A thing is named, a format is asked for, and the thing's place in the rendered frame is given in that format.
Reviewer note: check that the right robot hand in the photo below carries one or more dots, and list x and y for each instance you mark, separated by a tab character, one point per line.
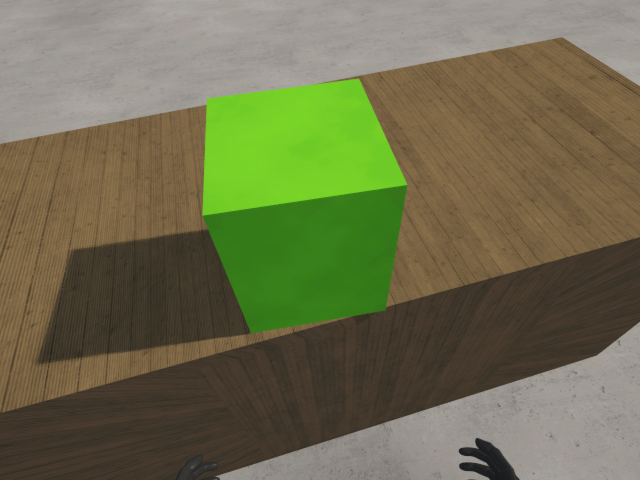
498	467

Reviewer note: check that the left robot hand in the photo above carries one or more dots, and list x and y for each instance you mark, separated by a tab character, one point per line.
193	469

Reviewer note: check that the pedestal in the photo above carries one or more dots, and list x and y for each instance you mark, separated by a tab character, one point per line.
124	352

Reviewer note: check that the carton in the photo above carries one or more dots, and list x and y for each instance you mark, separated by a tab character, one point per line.
303	199

